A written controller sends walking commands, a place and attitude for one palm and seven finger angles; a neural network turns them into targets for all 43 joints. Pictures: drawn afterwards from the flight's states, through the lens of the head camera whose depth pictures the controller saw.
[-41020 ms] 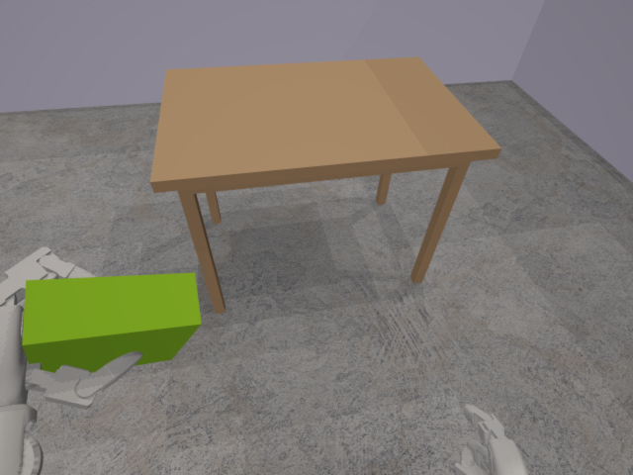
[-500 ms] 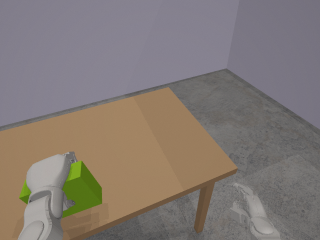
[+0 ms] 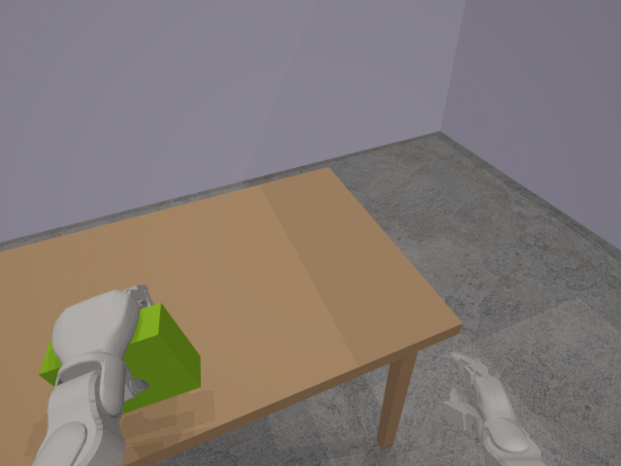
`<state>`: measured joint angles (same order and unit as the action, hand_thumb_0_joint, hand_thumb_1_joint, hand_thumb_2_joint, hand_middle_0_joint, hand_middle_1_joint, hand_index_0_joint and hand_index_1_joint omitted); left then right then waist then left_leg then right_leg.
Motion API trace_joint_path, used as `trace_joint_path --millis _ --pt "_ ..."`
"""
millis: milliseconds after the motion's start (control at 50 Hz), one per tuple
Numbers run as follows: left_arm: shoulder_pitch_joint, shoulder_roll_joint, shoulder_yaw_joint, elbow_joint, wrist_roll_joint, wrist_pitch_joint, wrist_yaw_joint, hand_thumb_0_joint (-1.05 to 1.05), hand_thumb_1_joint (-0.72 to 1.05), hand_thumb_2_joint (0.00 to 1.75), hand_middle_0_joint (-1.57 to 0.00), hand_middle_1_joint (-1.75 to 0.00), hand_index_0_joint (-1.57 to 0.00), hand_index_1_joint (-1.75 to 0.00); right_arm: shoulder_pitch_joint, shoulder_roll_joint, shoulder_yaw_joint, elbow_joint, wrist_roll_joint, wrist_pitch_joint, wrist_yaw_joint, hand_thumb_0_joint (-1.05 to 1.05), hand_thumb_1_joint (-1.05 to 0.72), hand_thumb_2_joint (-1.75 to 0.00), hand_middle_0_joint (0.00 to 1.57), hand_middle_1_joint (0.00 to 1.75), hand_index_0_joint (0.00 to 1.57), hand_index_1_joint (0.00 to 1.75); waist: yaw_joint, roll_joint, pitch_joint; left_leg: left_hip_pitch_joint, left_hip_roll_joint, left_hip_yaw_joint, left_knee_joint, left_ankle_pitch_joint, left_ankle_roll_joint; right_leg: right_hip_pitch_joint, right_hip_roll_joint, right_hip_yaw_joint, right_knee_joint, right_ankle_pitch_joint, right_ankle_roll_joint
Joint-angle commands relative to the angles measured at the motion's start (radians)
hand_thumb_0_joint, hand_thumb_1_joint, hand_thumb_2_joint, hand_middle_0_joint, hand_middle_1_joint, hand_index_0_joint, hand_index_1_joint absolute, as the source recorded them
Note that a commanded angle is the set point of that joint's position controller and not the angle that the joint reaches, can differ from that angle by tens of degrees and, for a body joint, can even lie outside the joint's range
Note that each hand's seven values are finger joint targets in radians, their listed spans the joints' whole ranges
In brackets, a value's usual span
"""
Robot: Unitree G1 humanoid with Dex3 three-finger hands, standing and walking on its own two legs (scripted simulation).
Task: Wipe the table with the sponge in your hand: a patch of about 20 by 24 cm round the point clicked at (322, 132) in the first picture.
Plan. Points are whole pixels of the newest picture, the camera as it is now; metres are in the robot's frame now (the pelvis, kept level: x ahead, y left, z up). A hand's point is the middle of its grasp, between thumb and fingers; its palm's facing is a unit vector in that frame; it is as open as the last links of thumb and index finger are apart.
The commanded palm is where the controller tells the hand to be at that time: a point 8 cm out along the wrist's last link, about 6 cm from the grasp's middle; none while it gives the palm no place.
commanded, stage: bring the sponge back beside the body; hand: left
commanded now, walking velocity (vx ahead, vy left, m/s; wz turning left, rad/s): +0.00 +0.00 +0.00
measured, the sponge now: (138, 372) +0.20 +0.28 +0.02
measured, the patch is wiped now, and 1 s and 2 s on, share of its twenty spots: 1.00 1.00 1.00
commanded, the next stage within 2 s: step back with the hand held close in 1.40 s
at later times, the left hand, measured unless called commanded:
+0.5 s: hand (120, 343) +0.20 +0.28 +0.09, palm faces +0.11 -0.17 -0.98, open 9.5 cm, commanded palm +0.16 +0.28 +0.16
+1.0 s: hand (110, 349) +0.19 +0.28 +0.10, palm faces +0.13 -0.18 -0.98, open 9.5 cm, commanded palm +0.15 +0.27 +0.18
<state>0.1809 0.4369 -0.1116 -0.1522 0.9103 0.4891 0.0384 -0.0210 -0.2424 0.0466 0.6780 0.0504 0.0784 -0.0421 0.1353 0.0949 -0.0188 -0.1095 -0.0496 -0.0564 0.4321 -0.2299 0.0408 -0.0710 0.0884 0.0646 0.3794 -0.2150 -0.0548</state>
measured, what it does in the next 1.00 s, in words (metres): stands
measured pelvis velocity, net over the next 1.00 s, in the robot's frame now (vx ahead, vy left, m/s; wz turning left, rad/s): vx -0.01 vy -0.01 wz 0.00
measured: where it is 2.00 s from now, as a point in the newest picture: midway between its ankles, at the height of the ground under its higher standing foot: outside the picture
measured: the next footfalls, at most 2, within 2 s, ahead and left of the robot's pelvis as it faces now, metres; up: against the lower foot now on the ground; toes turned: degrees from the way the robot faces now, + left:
none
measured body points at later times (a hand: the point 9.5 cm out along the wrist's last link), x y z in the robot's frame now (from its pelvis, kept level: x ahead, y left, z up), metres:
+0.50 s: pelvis +0.00 +0.00 +0.00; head -0.04 -0.04 +0.45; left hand +0.19 +0.28 +0.15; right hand +0.27 -0.18 -0.05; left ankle +0.01 +0.10 -0.74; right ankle +0.00 -0.09 -0.74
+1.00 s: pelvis -0.01 -0.01 +0.00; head -0.05 -0.04 +0.44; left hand +0.17 +0.28 +0.16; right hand +0.26 -0.19 -0.05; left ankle +0.01 +0.10 -0.74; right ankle +0.00 -0.09 -0.74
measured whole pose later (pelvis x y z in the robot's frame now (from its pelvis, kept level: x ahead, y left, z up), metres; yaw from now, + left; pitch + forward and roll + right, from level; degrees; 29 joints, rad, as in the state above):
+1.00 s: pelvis -0.01 -0.01 +0.00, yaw +0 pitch -6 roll -1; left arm 0.25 0.48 -0.07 -0.33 0.85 0.54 0.00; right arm -0.03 -0.25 0.06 0.66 0.05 0.09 -0.04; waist 0.14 0.11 -0.02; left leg -0.11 -0.04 -0.06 0.44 -0.23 0.03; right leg -0.07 0.10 0.06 0.39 -0.21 -0.06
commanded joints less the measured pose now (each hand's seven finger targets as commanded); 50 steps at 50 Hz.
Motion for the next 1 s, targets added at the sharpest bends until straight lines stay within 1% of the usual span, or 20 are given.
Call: trace_joint_path --millis 0,120,160,180,360,380,420,460,480,520,560,580,640,720,760,820,860,880,960,980 --pt "-0.243 0.201 0.143 -0.237 0.045 -0.007 0.051 0.0 0.1 1.3 -1.2 -1.6 -1.2 -1.6 -0.274 -0.097 -0.033 -0.192 0.005 -0.062 0.004 0.0 -0.9 -0.9 0.2 0.3 0.2 0.3 -0.001 0.009 -0.161 0.035 0.02 -0.068 -0.059 0.204 0.016 0.001 -0.031 0.075 -0.059 0.12 -0.051" --pt "-0.213 0.189 0.135 -0.245 0.031 0.016 0.036 0.0 0.1 1.3 -1.2 -1.6 -1.2 -1.6 -0.277 -0.101 -0.033 -0.195 0.004 -0.051 0.006 0.0 -0.9 -0.9 0.2 0.3 0.2 0.3 -0.007 -0.029 -0.143 0.026 0.023 -0.063 -0.057 0.207 0.017 -0.006 -0.032 0.074 -0.059 0.128 -0.047" --pt "-0.238 0.211 0.145 -0.287 0.034 0.017 0.033 0.0 0.1 1.3 -1.2 -1.6 -1.2 -1.6 -0.288 -0.103 -0.03 -0.204 0.004 -0.051 0.006 0.0 -0.9 -0.9 0.2 0.3 0.2 0.3 -0.004 -0.002 -0.146 0.034 0.025 -0.073 -0.064 0.208 0.017 -0.002 -0.027 0.087 -0.058 0.127 -0.052" --pt "-0.202 0.183 0.13 -0.291 0.023 0.017 0.033 0.0 0.1 1.3 -1.2 -1.6 -1.2 -1.6 -0.278 -0.096 -0.034 -0.21 0.004 -0.052 0.007 0.0 -0.9 -0.9 0.2 0.3 0.2 0.3 -0.003 -0.013 -0.15 0.029 0.024 -0.065 -0.06 0.206 0.02 0.005 -0.031 0.07 -0.054 0.121 -0.047" --pt "-0.205 0.227 0.169 -0.332 0.022 0.024 0.034 0.0 0.1 1.3 -1.2 -1.6 -1.2 -1.6 -0.29 -0.101 -0.028 -0.209 0.003 -0.043 0.008 0.0 -0.9 -0.9 0.2 0.3 0.2 0.3 0.001 -0.011 -0.144 0.034 0.027 -0.076 -0.062 0.212 0.017 0.003 -0.026 0.098 -0.057 0.132 -0.052" --pt "-0.19 0.195 0.143 -0.334 0.014 0.024 0.033 0.0 0.1 1.3 -1.2 -1.6 -1.2 -1.6 -0.284 -0.095 -0.03 -0.215 0.005 -0.044 0.007 0.0 -0.9 -0.9 0.2 0.3 0.2 0.3 -0.004 -0.013 -0.143 0.031 0.025 -0.066 -0.055 0.209 0.019 0.002 -0.03 0.077 -0.055 0.126 -0.048" --pt "-0.188 0.197 0.142 -0.324 0.013 0.029 0.031 0.0 0.1 1.3 -1.2 -1.6 -1.2 -1.6 -0.284 -0.098 -0.029 -0.208 0.004 -0.041 0.005 0.0 -0.9 -0.9 0.2 0.3 0.2 0.3 -0.005 0.003 -0.136 0.032 0.026 -0.063 -0.057 0.21 0.017 -0.005 -0.032 0.078 -0.059 0.127 -0.048" --pt "-0.208 0.231 0.168 -0.336 0.012 0.034 0.028 0.0 0.1 1.3 -1.2 -1.6 -1.2 -1.6 -0.295 -0.1 -0.025 -0.212 0.004 -0.042 0.002 0.0 -0.9 -0.9 0.2 0.3 0.2 0.3 -0.002 0.003 -0.127 0.031 0.024 -0.073 -0.061 0.195 0.019 -0.008 -0.029 0.1 -0.064 0.114 -0.051" --pt "-0.191 0.205 0.147 -0.328 0.008 0.034 0.026 0.0 0.1 1.3 -1.2 -1.6 -1.2 -1.6 -0.286 -0.097 -0.027 -0.213 0.005 -0.042 0.001 0.0 -0.9 -0.9 0.2 0.3 0.2 0.3 -0.008 -0.011 -0.133 0.028 0.022 -0.063 -0.053 0.19 0.02 -0.007 -0.032 0.085 -0.063 0.105 -0.046" --pt "-0.181 0.219 0.161 -0.327 0.011 0.034 0.022 0.0 0.1 1.3 -1.2 -1.6 -1.2 -1.6 -0.288 -0.1 -0.026 -0.209 0.004 -0.04 0.003 0.0 -0.9 -0.9 0.2 0.3 0.2 0.3 -0.004 -0.026 -0.144 0.033 0.021 -0.065 -0.046 0.217 0.019 0.001 -0.035 0.089 -0.058 0.146 -0.046" --pt "-0.193 0.248 0.18 -0.364 0.01 0.033 0.019 0.0 0.1 1.3 -1.2 -1.6 -1.2 -1.6 -0.299 -0.102 -0.025 -0.215 0.004 -0.041 0.002 0.0 -0.9 -0.9 0.2 0.3 0.2 0.3 -0.003 0.004 -0.148 0.038 0.022 -0.072 -0.049 0.206 0.019 0.0 -0.032 0.111 -0.061 0.129 -0.05" --pt "-0.19 0.214 0.153 -0.367 0.009 0.032 0.019 0.0 0.1 1.3 -1.2 -1.6 -1.2 -1.6 -0.291 -0.096 -0.026 -0.218 0.005 -0.043 0.004 0.0 -0.9 -0.9 0.2 0.3 0.2 0.3 -0.006 0.011 -0.153 0.035 0.02 -0.065 -0.046 0.213 0.02 0.005 -0.033 0.09 -0.054 0.137 -0.048" --pt "-0.169 0.223 0.163 -0.365 0.006 0.032 0.014 0.0 0.1 1.3 -1.2 -1.6 -1.2 -1.6 -0.294 -0.098 -0.025 -0.211 0.005 -0.039 0.005 0.0 -0.9 -0.9 0.2 0.3 0.2 0.3 -0.004 -0.01 -0.145 0.039 0.02 -0.069 -0.043 0.232 0.018 0.0 -0.037 0.094 -0.055 0.17 -0.046" --pt "-0.156 0.229 0.174 -0.36 -0.001 0.034 0.012 0.0 0.1 1.3 -1.2 -1.6 -1.2 -1.6 -0.289 -0.097 -0.025 -0.215 0.003 -0.041 0.002 0.0 -0.9 -0.9 0.2 0.3 0.2 0.3 -0.004 -0.025 -0.12 0.027 0.021 -0.067 -0.046 0.203 0.019 -0.012 -0.035 0.092 -0.063 0.127 -0.044" --pt "-0.167 0.265 0.204 -0.371 -0.003 0.037 0.011 0.0 0.1 1.3 -1.2 -1.6 -1.2 -1.6 -0.296 -0.102 -0.022 -0.219 0.004 -0.041 0.001 0.0 -0.9 -0.9 0.2 0.3 0.2 0.3 -0.001 -0.016 -0.12 0.025 0.022 -0.073 -0.05 0.183 0.019 -0.016 -0.032 0.117 -0.069 0.101 -0.047" --pt "-0.153 0.238 0.182 -0.365 -0.009 0.036 0.009 0.0 0.1 1.3 -1.2 -1.6 -1.2 -1.6 -0.29 -0.099 -0.024 -0.216 0.004 -0.042 -0.001 0.0 -0.9 -0.9 0.2 0.3 0.2 0.3 -0.005 -0.014 -0.122 0.023 0.018 -0.062 -0.041 0.189 0.019 -0.016 -0.039 0.104 -0.067 0.11 -0.043" --pt "-0.174 0.271 0.208 -0.401 -0.005 0.035 0.01 0.0 0.1 1.3 -1.2 -1.6 -1.2 -1.6 -0.303 -0.1 -0.022 -0.222 0.003 -0.046 0.0 0.0 -0.9 -0.9 0.2 0.3 0.2 0.3 0.002 0.0 -0.137 0.029 0.019 -0.072 -0.046 0.182 0.02 -0.009 -0.034 0.122 -0.065 0.103 -0.047" --pt "-0.154 0.235 0.179 -0.401 -0.01 0.033 0.008 0.0 0.1 1.3 -1.2 -1.6 -1.2 -1.6 -0.295 -0.095 -0.025 -0.228 0.005 -0.049 -0.001 0.0 -0.9 -0.9 0.2 0.3 0.2 0.3 -0.003 -0.004 -0.133 0.025 0.017 -0.062 -0.038 0.183 0.021 -0.01 -0.036 0.103 -0.062 0.098 -0.043" --pt "-0.157 0.269 0.207 -0.401 -0.015 0.036 0.003 0.0 0.1 1.3 -1.2 -1.6 -1.2 -1.6 -0.302 -0.1 -0.021 -0.224 0.005 -0.054 -0.003 0.0 -0.9 -0.9 0.2 0.3 0.2 0.3 -0.002 -0.015 -0.116 0.024 0.019 -0.072 -0.042 0.16 0.019 -0.031 -0.034 0.127 -0.075 0.067 -0.044" --pt "-0.144 0.238 0.184 -0.417 -0.019 0.031 0.004 0.0 0.1 1.3 -1.2 -1.6 -1.2 -1.6 -0.295 -0.095 -0.024 -0.229 0.005 -0.055 -0.002 0.0 -0.9 -0.9 0.2 0.3 0.2 0.3 -0.004 -0.004 -0.13 0.021 0.019 -0.062 -0.037 0.161 0.021 -0.02 -0.036 0.107 -0.067 0.067 -0.041"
